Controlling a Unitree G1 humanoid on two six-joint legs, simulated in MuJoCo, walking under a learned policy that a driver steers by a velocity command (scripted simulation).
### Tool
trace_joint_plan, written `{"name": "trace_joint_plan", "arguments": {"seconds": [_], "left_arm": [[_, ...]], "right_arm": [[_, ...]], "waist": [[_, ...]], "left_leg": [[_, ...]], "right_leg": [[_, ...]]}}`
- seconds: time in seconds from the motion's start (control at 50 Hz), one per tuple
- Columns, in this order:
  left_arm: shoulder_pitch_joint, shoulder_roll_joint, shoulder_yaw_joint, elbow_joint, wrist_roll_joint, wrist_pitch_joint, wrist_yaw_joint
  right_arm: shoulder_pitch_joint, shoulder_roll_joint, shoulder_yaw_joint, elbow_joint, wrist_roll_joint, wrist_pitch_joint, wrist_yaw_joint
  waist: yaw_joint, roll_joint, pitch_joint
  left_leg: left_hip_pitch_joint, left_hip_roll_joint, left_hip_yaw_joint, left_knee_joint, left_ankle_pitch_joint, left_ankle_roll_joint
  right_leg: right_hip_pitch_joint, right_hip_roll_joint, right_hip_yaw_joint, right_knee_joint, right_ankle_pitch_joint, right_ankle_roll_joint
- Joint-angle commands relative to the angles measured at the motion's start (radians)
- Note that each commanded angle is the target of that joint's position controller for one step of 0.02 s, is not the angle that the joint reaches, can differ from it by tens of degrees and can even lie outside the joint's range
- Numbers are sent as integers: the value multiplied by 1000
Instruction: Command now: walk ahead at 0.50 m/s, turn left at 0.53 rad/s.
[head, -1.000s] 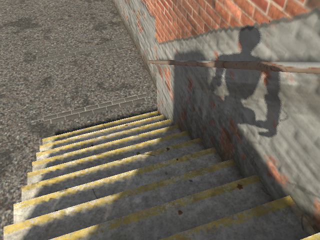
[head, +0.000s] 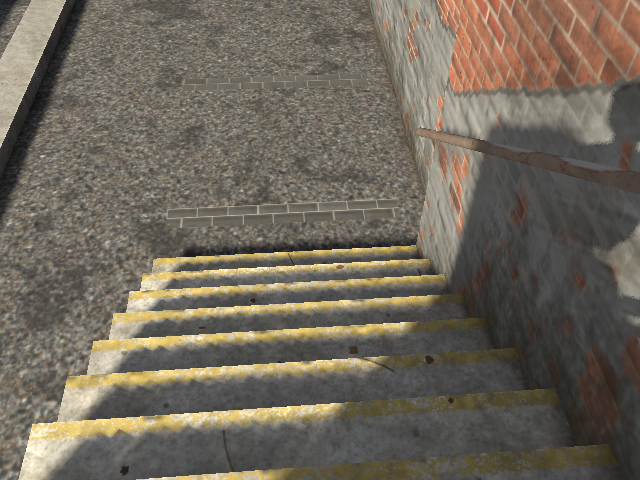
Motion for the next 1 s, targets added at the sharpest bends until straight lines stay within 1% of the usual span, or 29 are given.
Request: {"name": "trace_joint_plan", "arguments": {"seconds": [0.02, 0.04, 0.08, 0.12, 0.14, 0.16, 0.18, 0.22, 0.28, 0.32, 0.34, 0.36, 0.38, 0.4, 0.44, 0.46, 0.48, 0.52, 0.58, 0.64, 0.68, 0.74, 0.84, 0.86, 0.9, 0.92, 0.94, 0.96, 1.0], "left_arm": [[-202, 79, 26, -199, -26, -62, 45], [-188, 22, 5, -175, 22, -69, 58], [-178, 18, 14, -146, 39, -43, 53], [-117, -6, -9, -146, 27, -40, 31], [-188, 14, -14, -161, 42, -45, 22], [-255, 51, -15, -186, 46, -46, 31], [-278, 59, -24, -194, 34, -51, 40], [-305, 71, -17, -242, 16, -31, 46], [-358, 104, -15, -271, 33, -9, 28], [-205, 155, 15, -187, -1, -32, 40], [61, 225, 57, -116, 2, -51, 46], [282, 297, 87, -76, 28, -57, 42], [224, 370, 105, -104, 34, -41, 12], [119, 332, 109, -142, 59, -22, 23], [32, 127, 45, -116, 64, -14, 17], [-5, 53, 20, -105, 58, -26, 19], [-3, -29, -2, -83, 44, -56, 50], [2, 8, -11, -63, 10, -98, 80], [54, 131, 6, -2, 58, -100, 68], [311, 41, -27, 132, 31, -104, 106], [295, -4, -51, 104, 28, -92, 111], [150, 29, -52, 48, 52, -78, 59], [299, 113, -5, 109, -1, -52, 103], [271, 106, -1, 108, 18, -36, 89], [258, 118, 4, 128, 39, -14, 23], [216, 112, 14, 107, 39, -6, -17], [270, 17, 7, 72, 12, -14, -55], [113, 67, 22, -25, -26, -36, -55], [-66, 77, 19, -131, -35, -53, -10]], "right_arm": [[259, -27, 12, 61, -1, 19, 17], [115, 75, 61, -4, -25, 9, 4], [81, 43, 68, -34, 19, -8, -4], [143, -26, 67, -24, -8, -19, 1], [249, 21, 76, 19, -23, -34, -22], [268, 58, 90, -2, -3, -41, -44], [231, 41, 90, -35, -10, -40, -59], [160, -53, 79, -76, -33, -23, -28], [340, -51, 72, -69, 9, 5, -21], [297, -102, 65, -85, 11, 42, 1], [305, -61, 71, -76, -16, 50, 39], [482, 117, 101, -63, 23, 30, 69], [522, 71, 86, -105, 68, 28, 70], [325, 5, 75, -204, 64, 39, 59], [264, 9, 79, -168, 40, 54, 23], [276, 26, 73, -152, 44, 61, 22], [285, 69, 84, -135, 8, 63, 35], [162, 36, 63, -105, -10, 55, 74], [173, 36, 63, -106, -11, 34, 90], [-104, 23, 83, -178, -28, 28, 23], [-146, 26, 99, -156, -28, 32, 33], [-187, 7, 100, -204, -24, 70, 50], [-377, 5, 105, -249, -28, 69, 38], [-278, 13, 102, -203, -21, 62, 29], [208, -121, 23, -14, -15, 41, 4], [545, -182, -15, 51, -33, 48, 2], [539, -266, -35, 65, -16, 59, 7], [509, -259, -50, 80, -36, 59, 5], [267, -94, -5, 10, 6, 73, 15]], "waist": [[-73, -39, 82], [6, -107, 168], [5, 34, 163], [45, 72, 92], [-33, -15, 78], [-64, -7, 57], [-84, -53, 42], [-21, 21, 49], [-98, -13, 141], [-43, -9, 81], [77, -47, -32], [46, -273, -290], [29, -224, -346], [94, -112, -223], [29, 62, 3], [-65, 43, 98], [-93, 0, 167], [-8, -81, 136], [-71, -50, 79], [98, -34, 108], [79, 3, 98], [7, -47, 149], [153, -43, 207], [121, -51, 165], [-69, 60, 49], [-227, 231, -126], [-142, 220, -358], [-161, 102, -291], [-93, -22, -75]], "left_leg": [[297, 353, -383, -11, 196, 293], [-37, 275, -265, -52, 194, 237], [-382, 170, -201, -118, 121, 272], [-584, 126, -207, 52, 228, 257], [-377, 108, -265, 148, 120, 246], [-271, 92, -276, 241, 11, 217], [-415, 14, -212, 321, -146, 163], [-679, 9, -262, 315, -280, 176], [-260, 58, -516, 471, -246, 216], [-193, 13, -515, 707, -136, 184], [-375, -31, -448, 965, 18, 112], [-685, -155, -273, 1513, -491, 8], [-961, -154, -175, 1802, -607, -6], [-1168, -70, -168, 1721, -504, -53], [-1086, 61, -240, 1523, -175, -20], [-924, 108, -205, 1403, -56, 11], [-828, 149, -179, 1144, 160, 39], [-580, 109, -79, 746, 471, 33], [-555, 88, -109, 847, 470, 30], [-1157, 138, -277, 430, 593, -13], [-859, 142, -142, 196, 879, -13], [-247, 93, -35, 357, 768, -2], [-420, 102, -21, -115, 401, -13], [-237, 131, -47, -165, 473, 4], [373, 97, 64, -281, 779, 40], [840, 206, -30, -122, 1046, 185], [1114, 373, -153, 223, 1457, 315], [1049, 423, -192, 217, 1418, 331], [589, 436, -259, 7, 516, 301]], "right_leg": [[-686, -70, 100, -187, 245, -76], [-469, -138, 166, -563, 557, -116], [-150, -79, 52, -853, 833, -99], [80, -15, -19, -712, 944, -49], [-143, -54, 107, -884, 1137, -29], [-226, -57, 100, -1050, 1222, -14], [-27, -34, 69, -1265, 1459, -11], [307, 16, -21, -1177, 1286, 12], [105, 6, 36, -1618, 983, -11], [340, -26, 5, -1814, 1182, -55], [699, -83, -2, -1632, 1230, -131], [1140, -276, 118, -1249, 1955, -356], [1211, -445, 233, -1162, 2165, -483], [1082, -509, 388, -1283, 1728, -483], [574, -401, 286, -1417, 1092, -362], [281, -316, 181, -1482, 1058, -301], [91, -197, 83, -1503, 986, -217], [-120, -109, -26, -1538, 773, -220], [-102, -173, 90, -1422, 857, -253], [558, -259, 277, -1302, 779, -280], [318, -158, 147, -1222, 687, -242], [-234, -111, 72, -1307, 508, -216], [366, -168, 187, -1101, 750, -230], [308, -170, 182, -1013, 771, -212], [82, -37, 33, -604, 790, -129], [-234, 66, -3, -116, 374, -56], [-417, 103, 19, 135, -27, -27], [-576, 92, 18, 167, -39, -20], [-668, -33, 67, -133, 129, -72]]}}
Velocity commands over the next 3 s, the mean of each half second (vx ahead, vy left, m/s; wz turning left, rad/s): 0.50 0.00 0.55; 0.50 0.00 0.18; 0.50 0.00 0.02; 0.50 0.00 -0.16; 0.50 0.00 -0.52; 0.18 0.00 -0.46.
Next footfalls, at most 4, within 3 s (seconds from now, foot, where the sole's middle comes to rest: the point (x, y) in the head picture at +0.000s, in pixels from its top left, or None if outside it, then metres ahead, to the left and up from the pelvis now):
0.34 right None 0.32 -0.10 -0.96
0.90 left None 0.58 0.20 -1.15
1.38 right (298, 437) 0.90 0.09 -1.33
1.96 left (213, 403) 1.11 0.41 -1.52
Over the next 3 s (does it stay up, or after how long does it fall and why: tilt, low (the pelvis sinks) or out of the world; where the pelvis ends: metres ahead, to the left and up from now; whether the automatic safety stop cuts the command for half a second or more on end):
stays up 1.54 0.35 -1.09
